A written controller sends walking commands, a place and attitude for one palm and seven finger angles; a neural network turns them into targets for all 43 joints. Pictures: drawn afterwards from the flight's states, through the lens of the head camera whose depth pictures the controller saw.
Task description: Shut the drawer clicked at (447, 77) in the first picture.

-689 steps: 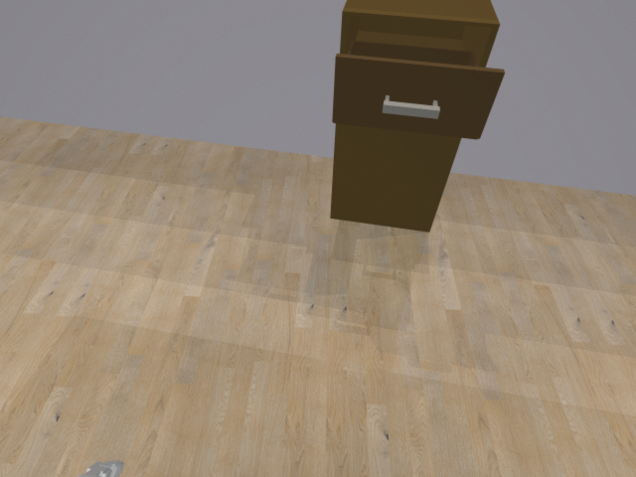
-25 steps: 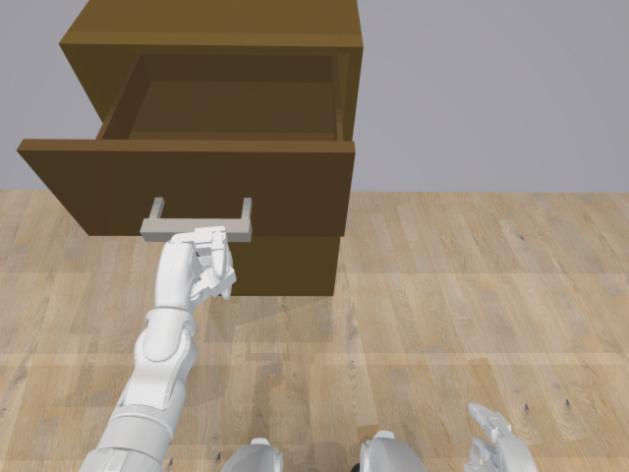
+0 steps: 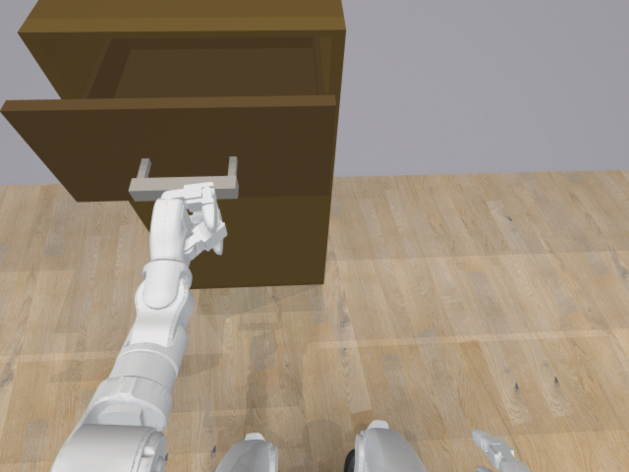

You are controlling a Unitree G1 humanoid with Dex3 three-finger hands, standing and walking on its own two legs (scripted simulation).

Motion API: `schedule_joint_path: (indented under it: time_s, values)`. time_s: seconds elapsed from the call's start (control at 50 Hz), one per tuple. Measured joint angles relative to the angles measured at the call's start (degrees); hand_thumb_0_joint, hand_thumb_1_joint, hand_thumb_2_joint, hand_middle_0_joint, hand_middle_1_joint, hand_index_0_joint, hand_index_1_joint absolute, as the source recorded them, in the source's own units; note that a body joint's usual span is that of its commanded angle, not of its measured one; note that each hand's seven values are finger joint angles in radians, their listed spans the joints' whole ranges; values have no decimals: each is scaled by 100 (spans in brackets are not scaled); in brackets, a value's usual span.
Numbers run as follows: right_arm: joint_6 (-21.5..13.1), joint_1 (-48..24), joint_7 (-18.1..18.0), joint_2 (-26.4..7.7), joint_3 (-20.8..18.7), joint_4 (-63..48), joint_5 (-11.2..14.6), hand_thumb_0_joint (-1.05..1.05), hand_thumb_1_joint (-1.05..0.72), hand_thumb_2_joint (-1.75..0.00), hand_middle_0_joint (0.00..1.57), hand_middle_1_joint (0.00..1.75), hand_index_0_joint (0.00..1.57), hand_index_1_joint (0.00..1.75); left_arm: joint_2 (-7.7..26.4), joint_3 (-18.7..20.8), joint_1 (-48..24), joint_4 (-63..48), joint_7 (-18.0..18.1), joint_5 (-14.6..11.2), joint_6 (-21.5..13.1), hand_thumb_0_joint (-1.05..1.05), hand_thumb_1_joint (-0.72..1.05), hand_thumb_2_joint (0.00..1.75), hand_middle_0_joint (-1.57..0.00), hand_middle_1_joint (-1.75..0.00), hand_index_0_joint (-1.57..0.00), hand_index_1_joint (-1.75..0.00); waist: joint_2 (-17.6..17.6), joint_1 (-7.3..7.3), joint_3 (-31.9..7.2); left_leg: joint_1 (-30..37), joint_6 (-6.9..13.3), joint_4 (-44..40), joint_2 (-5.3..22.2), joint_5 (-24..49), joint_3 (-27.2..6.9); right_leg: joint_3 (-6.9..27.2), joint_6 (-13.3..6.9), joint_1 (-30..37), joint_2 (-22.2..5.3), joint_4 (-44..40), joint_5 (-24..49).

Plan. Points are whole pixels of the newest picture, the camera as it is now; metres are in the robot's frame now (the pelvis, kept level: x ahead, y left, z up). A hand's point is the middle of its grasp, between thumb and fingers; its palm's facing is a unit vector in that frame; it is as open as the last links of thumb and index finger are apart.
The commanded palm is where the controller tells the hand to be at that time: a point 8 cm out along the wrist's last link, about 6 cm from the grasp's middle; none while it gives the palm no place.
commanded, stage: push the drawer shut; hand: left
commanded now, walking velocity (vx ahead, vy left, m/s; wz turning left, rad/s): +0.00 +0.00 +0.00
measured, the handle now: (187, 176) +0.49 +0.17 +0.06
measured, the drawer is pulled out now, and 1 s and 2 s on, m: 0.15 0.03 0.00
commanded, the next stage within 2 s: pull the fist back off the drawer in 1.60 s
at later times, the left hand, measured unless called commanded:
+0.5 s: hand (222, 186) +0.48 +0.13 +0.05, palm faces +0.04 -1.00 -0.05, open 2.9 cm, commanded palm +0.47 +0.18 +0.06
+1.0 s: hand (225, 156) +0.53 +0.13 +0.05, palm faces +0.04 -1.00 -0.05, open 3.0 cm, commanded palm +0.53 +0.17 +0.06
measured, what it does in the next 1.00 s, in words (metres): stands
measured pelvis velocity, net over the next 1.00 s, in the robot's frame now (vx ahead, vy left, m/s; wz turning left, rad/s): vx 0.00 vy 0.00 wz -0.02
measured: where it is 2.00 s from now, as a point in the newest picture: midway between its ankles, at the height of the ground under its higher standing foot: outside the picture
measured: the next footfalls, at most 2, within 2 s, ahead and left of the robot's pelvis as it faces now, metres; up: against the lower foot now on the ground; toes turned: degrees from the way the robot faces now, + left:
none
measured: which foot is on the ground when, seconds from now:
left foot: down 0.00-1.00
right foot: down 0.00-1.00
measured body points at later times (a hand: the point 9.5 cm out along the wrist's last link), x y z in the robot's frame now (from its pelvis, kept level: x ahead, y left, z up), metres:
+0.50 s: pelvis +0.00 +0.00 -0.01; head +0.11 +0.00 +0.43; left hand +0.47 +0.18 +0.05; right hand +0.04 -0.27 -0.13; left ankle +0.01 +0.10 -0.67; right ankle +0.05 -0.11 -0.67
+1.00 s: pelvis +0.00 +0.00 -0.02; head +0.14 +0.01 +0.41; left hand +0.52 +0.18 +0.05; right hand -0.01 -0.26 -0.13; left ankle +0.01 +0.10 -0.67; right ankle +0.05 -0.11 -0.67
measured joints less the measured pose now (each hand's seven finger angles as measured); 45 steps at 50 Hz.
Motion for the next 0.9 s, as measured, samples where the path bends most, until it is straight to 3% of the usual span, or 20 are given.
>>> schedule_joint_path:
  time_s: [0.4,0.9]
  values:
    - [179,266,30,-68,7,56,-90,1,-90,-90,20,30,21,30,521,736,-1421,1605,-345,110,-278,-4,79,95,-140,-160,-140,-159,-30,-276,-4,-430,-23,137,62,1,-1,4,-39,-432,59,101,32]
    - [411,603,152,-101,95,11,-275,0,-90,-90,20,30,21,30,1137,1236,-2683,2675,-278,469,-227,-1,78,95,-140,-160,-140,-159,34,-681,-58,-1048,28,414,108,-63,-38,-21,0,-975,99,217,63]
